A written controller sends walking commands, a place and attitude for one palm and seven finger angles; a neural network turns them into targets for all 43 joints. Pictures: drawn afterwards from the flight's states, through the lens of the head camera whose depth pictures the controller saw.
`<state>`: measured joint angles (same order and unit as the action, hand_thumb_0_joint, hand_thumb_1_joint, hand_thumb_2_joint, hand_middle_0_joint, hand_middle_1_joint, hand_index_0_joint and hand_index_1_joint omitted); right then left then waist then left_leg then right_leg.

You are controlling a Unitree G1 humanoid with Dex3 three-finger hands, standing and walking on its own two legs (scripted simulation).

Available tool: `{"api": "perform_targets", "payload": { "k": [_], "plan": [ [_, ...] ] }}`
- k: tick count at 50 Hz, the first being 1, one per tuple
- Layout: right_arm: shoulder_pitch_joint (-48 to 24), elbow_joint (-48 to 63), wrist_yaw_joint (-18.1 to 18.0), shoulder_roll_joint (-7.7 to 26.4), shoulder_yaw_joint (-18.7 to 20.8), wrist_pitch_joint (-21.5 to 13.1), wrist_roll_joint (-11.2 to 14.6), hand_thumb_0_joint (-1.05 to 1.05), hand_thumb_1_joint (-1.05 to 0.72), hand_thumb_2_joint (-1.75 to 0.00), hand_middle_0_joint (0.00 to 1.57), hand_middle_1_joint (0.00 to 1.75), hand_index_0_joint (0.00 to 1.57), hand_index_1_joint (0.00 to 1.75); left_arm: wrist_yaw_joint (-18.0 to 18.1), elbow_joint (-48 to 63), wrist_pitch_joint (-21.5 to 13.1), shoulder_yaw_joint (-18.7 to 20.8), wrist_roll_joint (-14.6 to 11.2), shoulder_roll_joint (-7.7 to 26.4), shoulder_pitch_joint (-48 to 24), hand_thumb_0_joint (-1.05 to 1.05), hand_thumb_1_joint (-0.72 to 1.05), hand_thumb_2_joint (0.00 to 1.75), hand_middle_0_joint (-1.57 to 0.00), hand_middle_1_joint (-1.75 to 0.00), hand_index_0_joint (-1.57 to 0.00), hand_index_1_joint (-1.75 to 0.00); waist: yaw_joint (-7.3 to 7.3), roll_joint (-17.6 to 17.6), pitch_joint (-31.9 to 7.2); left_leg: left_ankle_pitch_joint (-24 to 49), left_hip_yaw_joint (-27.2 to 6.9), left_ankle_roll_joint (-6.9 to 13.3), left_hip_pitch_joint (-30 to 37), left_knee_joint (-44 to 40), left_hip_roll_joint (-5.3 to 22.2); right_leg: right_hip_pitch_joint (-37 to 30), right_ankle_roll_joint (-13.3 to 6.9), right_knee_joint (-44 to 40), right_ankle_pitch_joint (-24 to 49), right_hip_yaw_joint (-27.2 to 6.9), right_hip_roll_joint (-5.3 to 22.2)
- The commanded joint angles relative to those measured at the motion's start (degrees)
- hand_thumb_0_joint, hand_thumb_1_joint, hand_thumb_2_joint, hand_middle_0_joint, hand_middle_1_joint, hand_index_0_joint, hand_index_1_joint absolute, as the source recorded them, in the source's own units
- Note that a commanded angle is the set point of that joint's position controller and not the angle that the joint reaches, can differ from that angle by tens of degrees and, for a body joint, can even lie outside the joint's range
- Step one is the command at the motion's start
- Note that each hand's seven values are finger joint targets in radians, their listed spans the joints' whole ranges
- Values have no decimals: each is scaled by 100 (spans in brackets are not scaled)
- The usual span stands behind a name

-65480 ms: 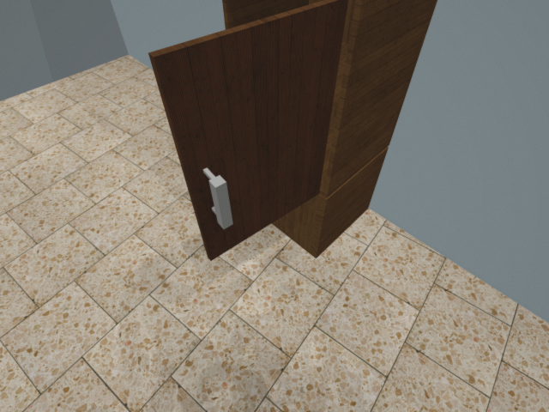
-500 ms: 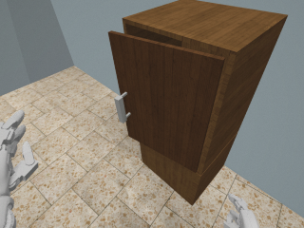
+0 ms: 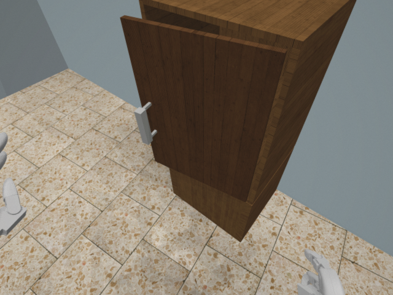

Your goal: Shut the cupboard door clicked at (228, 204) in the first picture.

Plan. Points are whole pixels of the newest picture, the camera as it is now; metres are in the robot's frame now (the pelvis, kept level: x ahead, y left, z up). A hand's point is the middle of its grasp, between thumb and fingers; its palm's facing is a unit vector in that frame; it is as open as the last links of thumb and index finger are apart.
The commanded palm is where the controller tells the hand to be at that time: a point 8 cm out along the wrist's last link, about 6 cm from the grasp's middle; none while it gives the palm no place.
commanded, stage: step back with the hand held close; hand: left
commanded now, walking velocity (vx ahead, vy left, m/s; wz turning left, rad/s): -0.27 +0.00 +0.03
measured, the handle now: (148, 123) +0.66 +0.21 -0.08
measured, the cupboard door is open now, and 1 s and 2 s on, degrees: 10 10 10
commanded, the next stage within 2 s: stop stepping back and stand still in 1.18 s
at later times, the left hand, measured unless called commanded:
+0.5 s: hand out of the picture +0.15 +0.27 +0.17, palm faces +0.49 -0.75 -0.45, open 7.4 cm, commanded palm +0.08 +0.31 +0.18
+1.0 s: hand out of the picture +0.08 +0.29 +0.17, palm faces +0.52 -0.71 -0.48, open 7.4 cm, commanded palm +0.00 +0.31 +0.18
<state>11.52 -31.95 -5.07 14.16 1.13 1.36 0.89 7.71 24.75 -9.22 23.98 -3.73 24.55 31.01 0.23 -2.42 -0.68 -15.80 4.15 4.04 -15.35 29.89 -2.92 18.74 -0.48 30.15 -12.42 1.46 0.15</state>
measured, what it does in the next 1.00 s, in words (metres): walks backwards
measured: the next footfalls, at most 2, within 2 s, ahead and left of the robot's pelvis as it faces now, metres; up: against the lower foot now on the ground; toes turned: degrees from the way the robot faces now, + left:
right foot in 1.24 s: -0.23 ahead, -0.12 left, +0.00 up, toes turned -2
left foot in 1.48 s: -0.11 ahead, +0.09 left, +0.00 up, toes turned -1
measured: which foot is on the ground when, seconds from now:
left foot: down 0.00-1.00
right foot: down 0.00-0.90, up 0.92-1.00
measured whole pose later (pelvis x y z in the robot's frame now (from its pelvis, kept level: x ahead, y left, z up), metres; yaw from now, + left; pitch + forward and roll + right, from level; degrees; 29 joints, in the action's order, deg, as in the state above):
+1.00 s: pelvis -0.10 +0.00 -0.01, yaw +7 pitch +2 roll -5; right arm 12.9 -34.7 -4.6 11.8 1.8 -3.4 -0.3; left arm 9.5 30.9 -15.4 28.1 -1.2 27.0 30.8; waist 2.1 -0.8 -0.4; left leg -7.6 1.2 4.9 -29.5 35.7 1.3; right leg 25.5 0.6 49.1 -20.3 -1.2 -5.4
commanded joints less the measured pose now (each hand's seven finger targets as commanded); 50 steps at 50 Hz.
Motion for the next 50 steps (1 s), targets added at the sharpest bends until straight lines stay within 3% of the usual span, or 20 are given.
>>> {"api": "perform_targets", "payload": {
  "k": [1, 7, 10, 18, 24, 27, 28, 30, 33, 36, 39, 41, 43, 44, 45, 46, 47, 48, 49, 50],
  "plan": [
    [-548, 963, -68, 748, 236, -289, 2, 0, -90, -90, 20, 30, 20, 30, 148, 1162, -360, 875, 21, 1064, 6, 0, 90, 90, -20, -30, -20, -30, -68, -221, -774, 1069, -1152, -106, -1056, -900, 1105, -1357, -19, 290, 1363, -597, 294],
    [-491, 981, -90, 724, 186, -391, 0, 0, -90, -90, 20, 30, 20, 30, 174, 1142, -489, 831, 136, 956, -295, 0, 90, 90, -20, -30, -20, -30, -7, -162, -364, -1267, -1282, 163, -2409, -1242, 1157, -1755, 45, 507, 722, -698, 238],
    [-396, 973, -66, 750, 197, -464, 2, 0, -90, -90, 20, 30, 20, 30, 200, 1177, -554, 789, 195, 919, -418, 0, 90, 90, -20, -30, -20, -30, 21, -6, -342, -1898, -1234, 204, -2600, -1042, 1023, -1653, -4, 348, 279, -912, 325],
    [-303, 857, -35, 730, 171, -667, -63, 0, -90, -90, 20, 30, 20, 30, 301, 1400, -744, 800, 266, 973, -611, 0, 90, 90, -20, -30, -20, -30, 50, 18, -272, -2029, -1254, 149, -2366, -695, 882, -988, -115, -94, -729, -1104, 446],
    [-381, 794, -39, 775, 203, -788, -124, 0, -90, -90, 20, 30, 20, 30, 284, 1505, -893, 996, 331, 998, -511, 0, 90, 90, -20, -30, -20, -30, -2, -722, -365, -2114, -1798, 345, -3403, -1574, 1531, -2117, 105, 1312, 623, -468, -164],
    [-396, 796, -10, 741, 239, -816, -131, 0, -90, -90, 20, 30, 20, 30, 209, 1490, -930, 1033, 308, 991, -392, 0, 90, 90, -20, -30, -20, -30, -9, -335, -419, -1418, -1761, 313, -3213, -1309, 1476, -2068, 93, 1343, 1028, -570, -229],
    [-350, 758, 1, 751, 257, -821, -133, 0, -90, -90, 20, 30, 20, 30, 191, 1500, -946, 1068, 269, 1004, -286, 0, 90, 90, -20, -30, -20, -30, 0, -353, -559, -829, -1680, 287, -2930, -1091, 1423, -1949, 54, 1263, 1341, -692, -188],
    [-345, 713, 28, 735, 273, -812, -143, 0, -90, -90, 20, 30, 20, 30, 155, 1610, -946, 1043, 244, 967, -293, 0, 90, 90, -20, -30, -20, -30, -3, -397, -755, -696, -1529, 275, -2897, -890, 1402, -2013, 24, 1319, 1409, -860, -98],
    [-350, 702, 36, 696, 275, -772, -119, 0, -90, -90, 20, 30, 20, 30, 150, 1580, -898, 1009, 239, 970, -294, 0, 90, 90, -20, -30, -20, -30, 30, -93, -804, -1094, -1301, 171, -2892, -488, 1155, -1830, -91, 1013, 1517, -1355, 205],
    [-286, 702, 79, 653, 309, -679, -105, 0, -90, -90, 20, 30, 20, 30, 200, 1554, -875, 1075, 267, 1131, -448, 0, 90, 90, -20, -30, -20, -30, 92, 455, -570, -1930, -1009, -60, -2642, 397, 622, -897, -448, -215, 182, -2426, 970],
    [-296, 646, 170, 432, 259, -558, -101, 0, -90, -90, 20, 30, 20, 30, 312, 1590, -839, 997, 209, 1231, -241, 0, 90, 90, -20, -30, -20, -30, 126, 1085, -755, -887, -760, -300, -1158, 1206, 337, 290, -742, -1089, -275, -2460, 1576],
    [-293, 631, 163, 466, 288, -489, -73, 0, -90, -90, 20, 30, 20, 30, 385, 1699, -842, 1060, 187, 1304, -132, 0, 90, 90, -20, -30, -20, -30, 182, 815, -824, -774, -793, -250, -769, 983, 371, 542, -664, -1115, -293, -2102, 1478],
    [-326, 684, 103, 523, 242, -464, -67, 0, -90, -90, 20, 30, 20, 30, 403, 1778, -873, 1072, 177, 1269, 74, 0, 90, 90, -20, -30, -20, -30, 182, 284, -711, -943, -1163, -44, -763, -63, 729, 692, -290, -594, -769, -1280, 786],
    [-409, 757, 43, 609, 243, -521, -56, 0, -90, -90, 20, 30, 20, 30, 401, 1874, -926, 1101, 202, 1247, 2, 0, 90, 90, -20, -30, -20, -30, 182, -368, -587, -1688, -1556, 164, -1464, -766, 1161, 248, -69, 65, -911, -902, 297],
    [-493, 774, -11, 708, 248, -620, -72, 0, -90, -90, 20, 30, 20, 30, 404, 1858, -964, 1206, 261, 1180, -63, 0, 90, 90, -20, -30, -20, -30, 141, -1231, -577, -2846, -2219, 447, -2724, -1754, 1838, -889, 110, 1384, -549, -467, -256],
    [-682, 770, -62, 661, 258, -714, -92, 0, -90, -90, 20, 30, 20, 30, 361, 1947, -987, 1154, 280, 1112, -299, 0, 90, 90, -20, -30, -20, -30, 70, -1663, -562, -3025, -2691, 557, -3422, -2358, 2320, -1525, 191, 2390, -544, -252, -580],
    [-573, 678, -76, 617, 320, -809, -145, 0, -90, -90, 20, 30, 20, 30, 340, 1990, -960, 1369, 225, 1333, -336, 0, 90, 90, -20, -30, -20, -30, 64, -1206, -660, -2457, -2585, 518, -3009, -2320, 2437, -1296, 176, 2839, -855, -374, -595],
    [-599, 592, -38, 600, 370, -889, -113, 0, -90, -90, 20, 30, 20, 30, 307, 1733, -940, 1273, 192, 1191, -222, 0, 90, 90, -20, -30, -20, -30, 2, -880, -774, -2042, -2242, 468, -2519, -2014, 2370, -1026, 142, 2901, -1174, -408, -583],
    [-614, 533, 18, 605, 409, -972, -76, 0, -90, -90, 20, 30, 20, 30, 282, 1570, -919, 1122, 156, 1013, -142, 0, 90, 90, -20, -30, -20, -30, -33, -840, -795, -1871, -1838, 377, -2118, -1840, 2270, -797, 128, 2776, -1386, -300, -547],
    [-536, 493, 39, 565, 386, -1055, -115, 0, -90, -90, 20, 30, 20, 30, 269, 1649, -920, 1018, 102, 910, -117, 0, 90, 90, -20, -30, -20, -30, -38, -897, -772, -1643, -1763, 337, -1785, -1841, 2174, -620, 123, 2469, -1489, -182, -478]
  ]
}}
